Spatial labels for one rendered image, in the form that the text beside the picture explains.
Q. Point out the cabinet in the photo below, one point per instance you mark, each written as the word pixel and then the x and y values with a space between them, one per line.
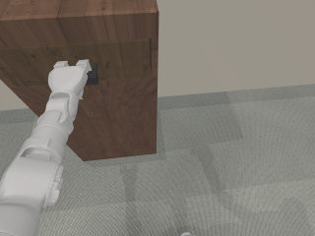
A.
pixel 116 118

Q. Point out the left robot upper arm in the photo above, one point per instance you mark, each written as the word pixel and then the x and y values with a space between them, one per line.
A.
pixel 32 185

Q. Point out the left robot hand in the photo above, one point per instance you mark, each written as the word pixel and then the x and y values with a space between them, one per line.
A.
pixel 72 78

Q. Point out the handle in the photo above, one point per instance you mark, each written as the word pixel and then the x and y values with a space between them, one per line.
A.
pixel 92 76

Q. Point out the left robot forearm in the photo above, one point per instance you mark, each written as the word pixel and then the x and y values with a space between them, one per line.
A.
pixel 50 135

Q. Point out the drawer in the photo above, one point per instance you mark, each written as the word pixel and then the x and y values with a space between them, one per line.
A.
pixel 30 65

